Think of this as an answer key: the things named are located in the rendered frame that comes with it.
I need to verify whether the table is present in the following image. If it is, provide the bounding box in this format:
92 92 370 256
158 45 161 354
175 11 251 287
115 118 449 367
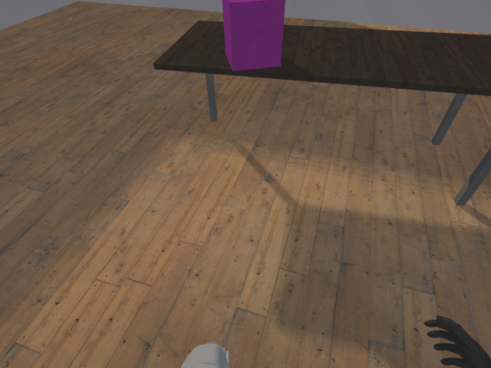
153 21 491 205

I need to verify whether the carton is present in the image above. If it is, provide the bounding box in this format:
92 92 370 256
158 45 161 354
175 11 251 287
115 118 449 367
222 0 285 71

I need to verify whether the left robot thigh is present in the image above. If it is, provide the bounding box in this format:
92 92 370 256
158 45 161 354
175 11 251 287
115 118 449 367
180 343 230 368

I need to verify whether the right robot hand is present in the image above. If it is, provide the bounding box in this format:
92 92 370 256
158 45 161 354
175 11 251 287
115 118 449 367
424 316 491 368

